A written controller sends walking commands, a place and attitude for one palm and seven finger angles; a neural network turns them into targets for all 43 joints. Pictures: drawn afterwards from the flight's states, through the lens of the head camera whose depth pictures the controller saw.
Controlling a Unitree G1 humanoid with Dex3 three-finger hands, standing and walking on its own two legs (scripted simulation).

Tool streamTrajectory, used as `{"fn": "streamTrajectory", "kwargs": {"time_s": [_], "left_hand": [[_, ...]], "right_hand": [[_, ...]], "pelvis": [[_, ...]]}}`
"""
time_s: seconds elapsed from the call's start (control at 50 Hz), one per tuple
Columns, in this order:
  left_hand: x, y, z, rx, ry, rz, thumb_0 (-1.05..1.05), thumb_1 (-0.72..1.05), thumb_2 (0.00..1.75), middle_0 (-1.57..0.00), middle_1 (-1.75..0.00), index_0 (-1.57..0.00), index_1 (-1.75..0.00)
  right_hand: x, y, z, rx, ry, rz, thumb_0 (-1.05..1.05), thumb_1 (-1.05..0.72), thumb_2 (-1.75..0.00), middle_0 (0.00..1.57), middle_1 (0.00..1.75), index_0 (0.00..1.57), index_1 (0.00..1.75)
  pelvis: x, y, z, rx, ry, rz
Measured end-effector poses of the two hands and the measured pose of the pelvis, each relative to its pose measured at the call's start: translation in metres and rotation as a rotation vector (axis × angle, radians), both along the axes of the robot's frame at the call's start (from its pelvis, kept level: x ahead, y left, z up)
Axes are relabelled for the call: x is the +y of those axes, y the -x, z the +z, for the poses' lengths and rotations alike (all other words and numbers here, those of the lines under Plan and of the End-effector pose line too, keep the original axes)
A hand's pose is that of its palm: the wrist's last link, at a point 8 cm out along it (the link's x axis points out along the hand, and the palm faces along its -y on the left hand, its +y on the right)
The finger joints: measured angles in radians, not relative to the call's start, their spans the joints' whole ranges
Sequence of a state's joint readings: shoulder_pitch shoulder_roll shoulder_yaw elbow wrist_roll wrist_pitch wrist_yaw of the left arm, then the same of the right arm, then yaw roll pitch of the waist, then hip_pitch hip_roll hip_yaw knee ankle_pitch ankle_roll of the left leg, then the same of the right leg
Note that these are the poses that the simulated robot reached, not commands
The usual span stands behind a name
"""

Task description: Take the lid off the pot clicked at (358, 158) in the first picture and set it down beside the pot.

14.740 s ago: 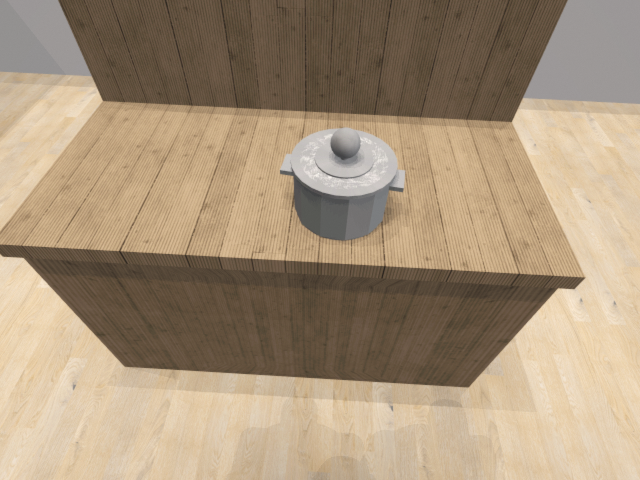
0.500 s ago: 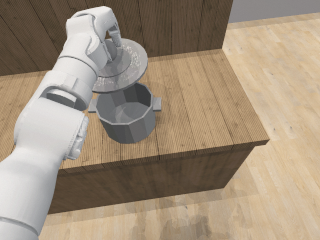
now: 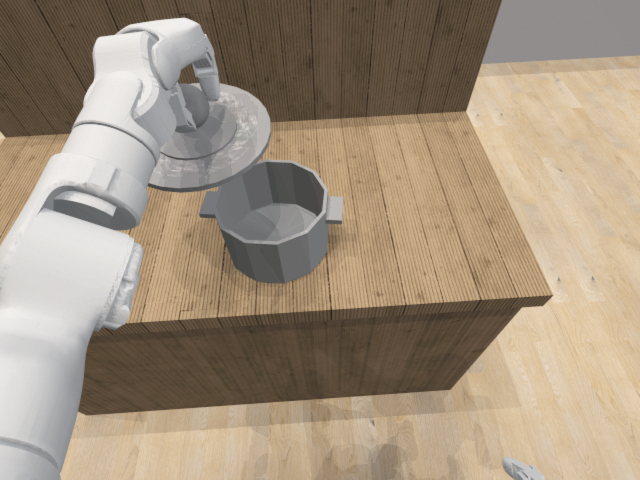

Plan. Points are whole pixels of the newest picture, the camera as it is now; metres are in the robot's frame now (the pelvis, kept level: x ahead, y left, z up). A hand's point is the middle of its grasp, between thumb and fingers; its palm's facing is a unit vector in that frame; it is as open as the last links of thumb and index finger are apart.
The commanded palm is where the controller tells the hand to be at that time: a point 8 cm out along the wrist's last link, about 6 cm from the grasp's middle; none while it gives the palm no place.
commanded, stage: move the lid sideways beside the pot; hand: left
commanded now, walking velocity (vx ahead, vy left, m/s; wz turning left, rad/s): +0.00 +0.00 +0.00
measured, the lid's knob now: (186, 107) +0.52 +0.15 +0.19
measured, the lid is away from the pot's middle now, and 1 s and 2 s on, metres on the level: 0.08 0.22 0.23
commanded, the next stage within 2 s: lower the lid onto the table in 1.34 s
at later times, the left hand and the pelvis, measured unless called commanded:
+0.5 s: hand (134, 98) +0.51 +0.20 +0.21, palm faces -0.30 -0.09 -0.95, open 8.2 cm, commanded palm +0.51 +0.22 +0.28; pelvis +0.01 +0.01 +0.00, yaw +0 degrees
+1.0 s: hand (64, 116) +0.49 +0.28 +0.21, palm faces -0.32 -0.09 -0.94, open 8.2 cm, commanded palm +0.50 +0.28 +0.28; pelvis +0.01 +0.01 +0.00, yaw +1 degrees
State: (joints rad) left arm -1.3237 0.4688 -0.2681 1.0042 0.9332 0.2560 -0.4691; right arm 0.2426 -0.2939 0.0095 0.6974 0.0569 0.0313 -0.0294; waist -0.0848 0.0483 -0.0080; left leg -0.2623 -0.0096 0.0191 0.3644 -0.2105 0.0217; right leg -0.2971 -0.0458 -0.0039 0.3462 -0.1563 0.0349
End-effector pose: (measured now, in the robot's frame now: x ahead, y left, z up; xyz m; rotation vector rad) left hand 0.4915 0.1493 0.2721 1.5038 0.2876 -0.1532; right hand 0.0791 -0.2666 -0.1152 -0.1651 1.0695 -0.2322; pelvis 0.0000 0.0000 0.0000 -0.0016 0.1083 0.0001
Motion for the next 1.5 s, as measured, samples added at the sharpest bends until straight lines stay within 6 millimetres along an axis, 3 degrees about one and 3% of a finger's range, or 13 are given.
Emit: {"fn": "streamTrajectory", "kwargs": {"time_s": [0.24,0.44,0.94,1.26,1.4,1.5], "left_hand": [[0.023,-0.005,-0.002,0.022,-0.004,0.026,0.02,0.06,0.88,-0.63,-0.93,-0.68,-0.99],[0.047,-0.013,-0.004,0.027,-0.01,0.061,0.01,0.06,0.88,-0.63,-0.93,-0.68,-0.99],[0.123,0.006,-0.009,0.058,0.006,0.141,0.01,0.07,0.88,-0.63,-0.93,-0.68,-0.99],[0.15,0.005,-0.016,0.091,-0.002,0.154,0.01,0.07,0.88,-0.63,-0.93,-0.68,-0.99],[0.157,0.002,-0.008,0.043,0.013,0.139,0.02,0.07,0.88,-0.63,-0.93,-0.68,-0.99],[0.162,0.0,-0.016,0.088,0.001,0.176,0.01,0.07,0.88,-0.62,-0.93,-0.68,-0.99]], "right_hand": [[0.009,0.024,-0.006,0.081,-0.018,-0.026,0.01,-0.9,-0.9,0.2,0.3,0.2,0.3],[0.005,0.041,-0.005,0.141,-0.008,-0.059,0.01,-0.9,-0.9,0.2,0.3,0.2,0.3],[0.0,0.002,0.005,0.102,0.029,-0.019,0.01,-0.9,-0.9,0.2,0.3,0.2,0.3],[0.005,0.023,0.001,0.181,0.029,-0.045,0.01,-0.9,-0.9,0.2,0.3,0.2,0.3],[0.003,0.036,0.002,0.226,0.033,-0.058,0.01,-0.9,-0.9,0.2,0.3,0.2,0.3],[0.002,0.038,0.0,0.246,0.027,-0.065,0.01,-0.9,-0.9,0.2,0.3,0.2,0.3]], "pelvis": [[0.004,-0.002,0.0,0.004,0.004,-0.001],[0.005,-0.006,0.0,0.013,0.008,-0.007],[0.006,-0.009,-0.001,0.009,0.02,0.01],[0.011,-0.009,-0.002,0.018,0.025,0.008],[0.011,-0.013,-0.002,0.027,0.027,0.009],[0.012,-0.013,-0.002,0.031,0.028,0.009]]}}
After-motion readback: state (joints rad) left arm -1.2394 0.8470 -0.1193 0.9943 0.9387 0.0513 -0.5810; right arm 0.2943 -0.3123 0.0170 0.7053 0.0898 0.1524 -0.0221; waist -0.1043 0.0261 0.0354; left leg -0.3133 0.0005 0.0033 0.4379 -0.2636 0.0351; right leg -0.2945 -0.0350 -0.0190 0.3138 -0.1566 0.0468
